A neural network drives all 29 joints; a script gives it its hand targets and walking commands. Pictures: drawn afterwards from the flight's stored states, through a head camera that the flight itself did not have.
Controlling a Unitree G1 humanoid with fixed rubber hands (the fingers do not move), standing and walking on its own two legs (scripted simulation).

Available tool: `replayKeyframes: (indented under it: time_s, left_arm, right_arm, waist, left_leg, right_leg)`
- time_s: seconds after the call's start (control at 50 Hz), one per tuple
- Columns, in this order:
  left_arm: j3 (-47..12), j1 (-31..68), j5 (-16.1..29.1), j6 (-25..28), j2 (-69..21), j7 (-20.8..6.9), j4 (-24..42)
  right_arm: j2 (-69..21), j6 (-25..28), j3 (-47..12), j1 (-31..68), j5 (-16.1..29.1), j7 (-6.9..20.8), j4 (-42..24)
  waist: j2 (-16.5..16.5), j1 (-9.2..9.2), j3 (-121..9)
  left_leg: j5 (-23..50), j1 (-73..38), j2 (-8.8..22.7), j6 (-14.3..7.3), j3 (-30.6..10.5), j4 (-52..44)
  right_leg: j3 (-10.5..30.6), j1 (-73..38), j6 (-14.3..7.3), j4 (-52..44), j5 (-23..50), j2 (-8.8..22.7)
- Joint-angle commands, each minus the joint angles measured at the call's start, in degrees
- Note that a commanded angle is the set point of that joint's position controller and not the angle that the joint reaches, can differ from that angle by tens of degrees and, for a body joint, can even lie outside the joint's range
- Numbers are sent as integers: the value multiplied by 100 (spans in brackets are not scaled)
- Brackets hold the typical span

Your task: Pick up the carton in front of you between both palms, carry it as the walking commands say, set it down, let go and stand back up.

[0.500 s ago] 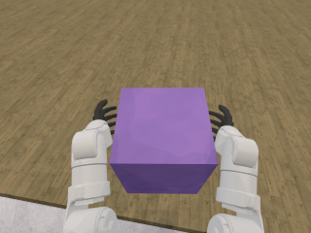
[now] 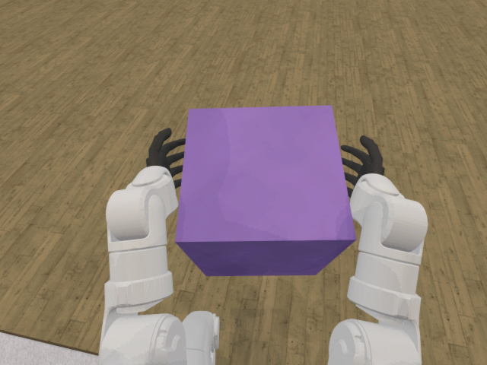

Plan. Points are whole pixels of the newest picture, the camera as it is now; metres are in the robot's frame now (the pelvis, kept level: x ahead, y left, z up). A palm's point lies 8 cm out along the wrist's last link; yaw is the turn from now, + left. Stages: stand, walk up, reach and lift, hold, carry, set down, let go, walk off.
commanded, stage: carry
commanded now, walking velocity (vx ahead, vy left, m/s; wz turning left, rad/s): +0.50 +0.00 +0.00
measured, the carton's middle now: (260, 202) +0.35 +0.01 +0.08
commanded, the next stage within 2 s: none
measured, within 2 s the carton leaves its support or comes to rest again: neither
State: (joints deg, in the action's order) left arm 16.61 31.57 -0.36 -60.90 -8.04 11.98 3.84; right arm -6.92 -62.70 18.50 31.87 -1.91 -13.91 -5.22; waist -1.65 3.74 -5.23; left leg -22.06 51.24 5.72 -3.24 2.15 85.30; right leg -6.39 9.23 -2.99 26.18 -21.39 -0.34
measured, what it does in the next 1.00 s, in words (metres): climbs: left foot 0.08 m higher, then right foot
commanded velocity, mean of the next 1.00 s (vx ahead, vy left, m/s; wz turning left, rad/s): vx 0.50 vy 0.00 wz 0.00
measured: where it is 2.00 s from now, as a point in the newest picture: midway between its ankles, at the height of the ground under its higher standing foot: (252, 153)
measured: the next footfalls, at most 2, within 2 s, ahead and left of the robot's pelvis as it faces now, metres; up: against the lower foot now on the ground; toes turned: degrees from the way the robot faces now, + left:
left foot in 0.20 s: +0.38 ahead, +0.15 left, +0.08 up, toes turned +7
right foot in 0.82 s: +0.72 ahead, -0.01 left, +0.08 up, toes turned -5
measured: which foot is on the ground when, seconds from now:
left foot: up 0.00-0.18, down 0.20-0.84, up 0.86-1.00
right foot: down 0.00-0.20, up 0.22-0.80, down 0.82-1.00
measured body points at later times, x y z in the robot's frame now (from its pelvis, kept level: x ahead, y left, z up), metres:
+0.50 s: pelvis +0.31 +0.09 +0.07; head +0.36 +0.10 +0.52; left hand +0.68 +0.24 +0.20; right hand +0.66 -0.07 +0.20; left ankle +0.34 +0.15 -0.66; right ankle +0.38 -0.04 -0.55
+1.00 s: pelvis +0.63 +0.05 +0.08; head +0.67 +0.04 +0.53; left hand +0.97 +0.22 +0.16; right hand +0.99 -0.09 +0.16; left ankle +0.57 +0.18 -0.57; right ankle +0.68 -0.01 -0.66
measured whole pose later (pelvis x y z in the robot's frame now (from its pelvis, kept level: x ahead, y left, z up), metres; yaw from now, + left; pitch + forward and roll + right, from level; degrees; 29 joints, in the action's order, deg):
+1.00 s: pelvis +0.63 +0.05 +0.08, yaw +3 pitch +4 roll +1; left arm 20.4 29.0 -3.4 -59.2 -9.6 9.4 0.2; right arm -10.0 -61.2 19.2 29.6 -3.4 -10.8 -1.2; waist -1.2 0.4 -0.1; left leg -18.5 30.1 2.3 -1.6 1.4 65.4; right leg -9.6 19.6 -5.9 25.1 -9.8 -0.9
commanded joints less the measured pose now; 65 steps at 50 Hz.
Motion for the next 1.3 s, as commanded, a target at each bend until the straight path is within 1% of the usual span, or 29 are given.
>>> replayKeyframes:
  time_s: [0.0, 0.06, 0.08, 0.1, 0.14, 0.16, 0.18, 0.2, 0.22, 0.24, 0.28, 0.32, 0.38, 0.4, 0.46, 0.54, 0.68, 0.74, 0.78, 0.8, 0.82, 0.84, 0.86, 0.9, 0.94, 0.98, 1.1, 1.22, 1.28]
  left_arm:
    - [-3211, 3110, 900, -36, -3631, 17, 327]
    - [-3262, 3161, 954, -11, -3636, -14, 433]
    - [-3248, 3126, 959, 11, -3650, -15, 411]
    - [-3215, 3113, 978, 32, -3629, -14, 467]
    - [-3223, 2930, 928, 73, -3565, -7, 603]
    - [-3196, 2870, 830, 98, -3534, 9, 711]
    - [-3141, 2870, 734, 133, -3450, 38, 808]
    - [-3030, 2478, 523, 175, -3493, 81, 774]
    - [-2934, 2402, 491, 166, -3325, 122, 826]
    - [-2959, 2524, 476, 179, -3423, 142, 837]
    - [-2992, 2885, 600, 242, -3665, 70, 1132]
    - [-3109, 2796, 628, 267, -3641, 24, 1205]
    - [-3303, 2506, 656, 228, -3441, -15, 1222]
    - [-3315, 2444, 658, 199, -3407, -28, 1219]
    - [-3360, 2524, 769, 36, -3251, -44, 1177]
    - [-3273, 2674, 754, -251, -3189, 13, 752]
    - [-2875, 3101, 555, -531, -3430, 115, -155]
    - [-2738, 3251, 461, -520, -3639, 108, -415]
    - [-2654, 3108, 414, -459, -3746, 91, -619]
    - [-2598, 3054, 372, -419, -3818, 68, -666]
    - [-2541, 3157, 325, -378, -3762, 56, -712]
    - [-2641, 3095, 353, -313, -3983, 25, -797]
    - [-2723, 3177, 468, -245, -4237, -55, -646]
    - [-3098, 3503, 658, -29, -4752, -225, -246]
    - [-3338, 3587, 747, 184, -4968, -319, -27]
    - [-3454, 3119, 669, 331, -4884, -356, 46]
    - [-3691, 1718, 541, 528, -4627, -432, 422]
    - [-3906, 265, 653, 329, -4423, -425, 1247]
    - [-4010, -588, 721, 90, -4280, -396, 1743]
  right_arm:
    - [-3614, 78, -3076, 3072, 562, -7, -11]
    - [-3595, 107, -3135, 3141, 661, 10, -106]
    - [-3679, 124, -3181, 3189, 696, 19, -126]
    - [-3717, 148, -3226, 3209, 716, 27, -177]
    - [-3715, 205, -3276, 3055, 782, 40, -239]
    - [-3741, 245, -3376, 2952, 868, 62, -312]
    - [-3808, 284, -3511, 2986, 991, 106, -472]
    - [-3801, 302, -3657, 3181, 1124, 133, -605]
    - [-3934, 352, -3760, 2941, 1193, 139, -539]
    - [-3980, 377, -3869, 3085, 1363, 173, -782]
    - [-4277, 478, -4118, 3427, 1570, 261, -1247]
    - [-4323, 531, -4262, 3359, 1684, 337, -1404]
    - [-4014, 464, -4218, 2944, 1513, 334, -1288]
    - [-3870, 423, -4131, 2874, 1434, 309, -1267]
    - [-3527, 252, -3874, 2683, 1206, 224, -1147]
    - [-3182, -22, -3412, 2540, 862, 119, -723]
    - [-3224, -281, -2908, 2958, 625, 84, 87]
    - [-3546, -269, -2900, 3219, 628, 111, 333]
    - [-3763, -239, -2934, 3296, 633, 137, 410]
    - [-3842, -207, -2957, 3367, 631, 141, 441]
    - [-4067, -193, -3053, 3418, 631, 147, 492]
    - [-4157, -156, -3038, 3422, 623, 171, 434]
    - [-4391, -95, -3158, 3540, 624, 192, 411]
    - [-4812, 100, -3297, 3647, 666, 282, 256]
    - [-5019, 303, -3476, 3477, 635, 345, 219]
    - [-4999, 473, -3629, 3007, 569, 363, 200]
    - [-4943, 680, -4060, 1787, 589, 421, -193]
    - [-4750, 491, -4371, 592, 850, 462, -1253]
    - [-4562, 281, -4360, -307, 945, 463, -1724]
  waist:
    - [650, 172, -850]
    - [543, -1, -380]
    - [724, -61, -356]
    - [970, -153, -521]
    - [1627, -796, -1326]
    - [1479, -1257, -1960]
    - [727, -1526, -2524]
    - [-744, -1044, -3093]
    - [-1830, -1044, -3920]
    - [-1147, -934, -3695]
    - [-489, -799, -2886]
    - [-438, -744, -2529]
    - [-43, -671, -2229]
    - [65, -616, -2191]
    - [-80, -599, -1890]
    - [-305, -682, -1452]
    - [-585, -766, -752]
    - [-759, -583, -802]
    - [-635, -179, -1487]
    - [-200, -48, -1984]
    - [952, -184, -2660]
    - [1703, -110, -2591]
    - [1311, -171, -2362]
    - [411, -340, -2011]
    - [522, -404, -2024]
    - [706, -427, -2070]
    - [774, -276, -1632]
    - [984, -208, -1086]
    - [1061, -313, -1397]
  left_leg:
    - [-678, 2875, 142, -118, -9, 1232]
    - [-396, 1818, 259, -73, 350, -651]
    - [3, 765, 259, -98, 447, -1597]
    - [431, -366, 56, -184, 770, -2252]
    - [567, -2412, -697, -371, 1334, -2819]
    - [797, -3575, -1035, -321, 1358, -3460]
    - [1011, -4848, -1168, -180, 976, -4736]
    - [432, -6152, 617, -800, -2208, -5566]
    - [1245, -6431, 1445, -1405, -4730, -6381]
    - [1530, -6299, 1297, -1373, -4265, -6079]
    - [1167, -5418, 1090, -1156, -3272, -5773]
    - [792, -5005, 972, -1087, -2641, -5871]
    - [1306, -4920, 1062, -1234, -2149, -6203]
    - [1612, -4901, 1056, -1257, -1927, -6267]
    - [2145, -5102, 888, -1251, -1294, -6536]
    - [2803, -5425, 521, -980, -675, -6776]
    - [3553, -5836, 464, -723, -445, -6911]
    - [5135, -5730, 494, -429, -104, -6518]
    - [5722, -5477, 323, -72, 388, -5006]
    - [4365, -4555, 194, 86, 434, -3806]
    - [2025, -2922, -296, 252, 339, -2261]
    - [-523, -1535, -1080, 289, 27, -1087]
    - [-433, -1186, -645, 129, -445, -610]
    - [141, -1247, -214, 30, -449, -1173]
    - [459, -1617, -83, 128, -364, -1830]
    - [579, -1561, -89, 239, -199, -2307]
    - [1339, -988, -136, 451, 305, -4037]
    - [2108, -1522, -433, 285, 820, -5632]
    - [2359, -3444, -819, 136, 1285, -6405]
  right_leg:
    - [2112, -2483, -1218, -762, 1608, 1855]
    - [1178, -1417, -856, -1414, 1380, 1332]
    - [869, -783, -782, -1740, 1776, 1242]
    - [332, -371, -709, -1812, 3081, 1131]
    - [-145, -373, -571, -599, 7081, 1075]
    - [-283, -530, -370, 928, 7846, 1023]
    - [-234, -141, -100, 2899, 6323, 686]
    - [245, 1520, 144, 4692, 1304, 0]
    - [1120, 2016, 165, 6462, -108, -751]
    - [1508, 2365, 11, 7041, 162, -401]
    - [1220, 3031, -171, 6855, 136, -12]
    - [1139, 3378, -300, 6606, 145, 215]
    - [972, 3696, -208, 5709, -228, 516]
    - [868, 3730, -179, 5395, 74, 580]
    - [643, 4053, -4, 4598, 815, 729]
    - [339, 4109, 128, 3088, 1585, 623]
    - [-166, 3639, 31, 1150, 1871, 306]
    - [-389, 2379, -111, 351, 1989, -7]
    - [-672, 523, -109, -189, 1927, -332]
    - [-175, -908, -106, -151, 1538, 138]
    - [2414, -2412, -763, 60, 1349, 1879]
    - [4123, -2789, -1335, -787, 1169, 2323]
    - [3629, -2488, -1260, -762, 1293, 2207]
    - [2564, -1629, -912, -832, 1756, 1893]
    - [1942, -1224, -709, -1106, 1564, 1678]
    - [1581, -1320, -757, -1241, 1799, 1619]
    - [778, -2183, -598, -1211, 3744, 1337]
    - [320, -2432, -375, -1080, 4932, 1184]
    - [-211, -1941, -18, 119, 6215, 1100]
